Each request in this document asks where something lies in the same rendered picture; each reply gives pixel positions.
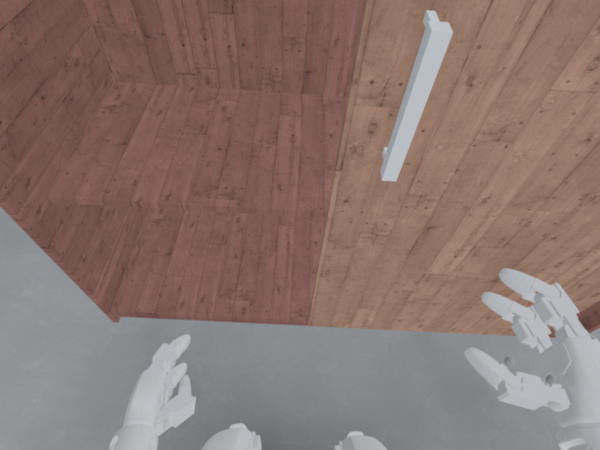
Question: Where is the robot left hand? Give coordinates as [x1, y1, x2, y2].
[123, 334, 196, 436]

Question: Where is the robot right hand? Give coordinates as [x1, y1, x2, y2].
[464, 268, 600, 428]

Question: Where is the wardrobe door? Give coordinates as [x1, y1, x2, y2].
[307, 0, 600, 336]
[577, 301, 600, 320]

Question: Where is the handle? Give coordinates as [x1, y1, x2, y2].
[381, 10, 453, 182]

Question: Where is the left robot thigh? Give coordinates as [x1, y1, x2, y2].
[201, 427, 262, 450]

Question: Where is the robot left forearm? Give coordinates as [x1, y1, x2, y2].
[108, 424, 158, 450]

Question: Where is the robot right forearm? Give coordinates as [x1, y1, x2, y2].
[555, 423, 600, 450]

